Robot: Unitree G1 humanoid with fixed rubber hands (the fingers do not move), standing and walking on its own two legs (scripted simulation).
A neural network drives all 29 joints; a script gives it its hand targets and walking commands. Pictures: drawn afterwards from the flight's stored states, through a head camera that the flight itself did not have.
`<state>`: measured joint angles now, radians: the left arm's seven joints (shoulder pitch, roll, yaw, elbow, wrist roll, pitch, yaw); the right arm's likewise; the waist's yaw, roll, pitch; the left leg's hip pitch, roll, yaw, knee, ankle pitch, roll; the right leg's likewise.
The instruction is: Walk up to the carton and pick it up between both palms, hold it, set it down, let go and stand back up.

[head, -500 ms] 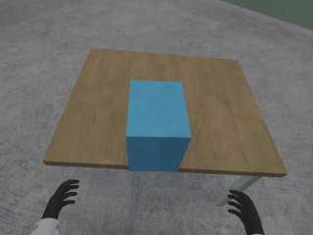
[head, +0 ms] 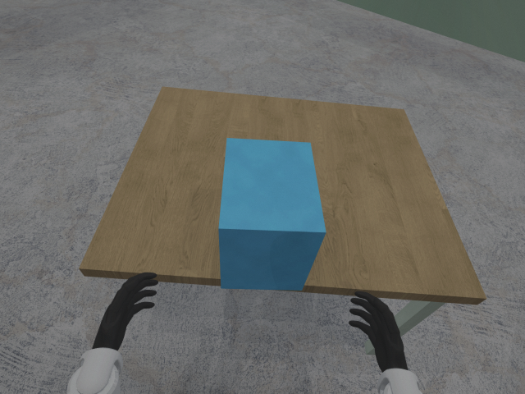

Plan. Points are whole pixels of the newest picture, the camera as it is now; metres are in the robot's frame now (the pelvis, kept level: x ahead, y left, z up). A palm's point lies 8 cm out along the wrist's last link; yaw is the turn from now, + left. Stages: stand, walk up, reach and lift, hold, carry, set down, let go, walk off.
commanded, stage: reach and lift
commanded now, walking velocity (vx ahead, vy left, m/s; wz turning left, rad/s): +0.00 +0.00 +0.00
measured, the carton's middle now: (265, 216) +0.47 +0.00 -0.06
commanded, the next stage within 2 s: none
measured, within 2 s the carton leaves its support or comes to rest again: neither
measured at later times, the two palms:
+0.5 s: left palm (132, 280) +0.28 +0.22 -0.01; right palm (372, 283) +0.30 -0.18 -0.01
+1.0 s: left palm (144, 214) +0.38 +0.21 +0.03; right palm (352, 222) +0.39 -0.15 +0.04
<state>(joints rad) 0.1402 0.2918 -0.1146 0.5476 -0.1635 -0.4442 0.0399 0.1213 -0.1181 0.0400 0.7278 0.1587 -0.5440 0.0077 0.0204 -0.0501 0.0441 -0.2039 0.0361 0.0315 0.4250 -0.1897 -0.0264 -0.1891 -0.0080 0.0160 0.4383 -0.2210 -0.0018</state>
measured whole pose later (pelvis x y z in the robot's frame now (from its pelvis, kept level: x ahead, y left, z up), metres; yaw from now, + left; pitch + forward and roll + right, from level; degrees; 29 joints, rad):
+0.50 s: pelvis +0.03 +0.00 +0.00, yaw +0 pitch +1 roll +0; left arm -0.04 0.25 -0.06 0.57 -0.15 -0.30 0.04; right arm -0.12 -0.12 0.04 0.73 0.16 -0.41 -0.07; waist 0.02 -0.04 0.04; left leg -0.20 0.04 0.03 0.41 -0.21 -0.03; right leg -0.19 -0.01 0.02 0.42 -0.24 0.00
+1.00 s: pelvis +0.02 +0.00 +0.00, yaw +0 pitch +1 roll +0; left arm -0.51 0.24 -0.04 0.91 -0.15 -0.21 0.04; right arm -0.55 -0.12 0.04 0.94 0.20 -0.24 -0.10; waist 0.02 -0.01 0.04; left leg -0.24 0.04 0.03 0.45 -0.23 -0.03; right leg -0.21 0.00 0.01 0.42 -0.24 0.01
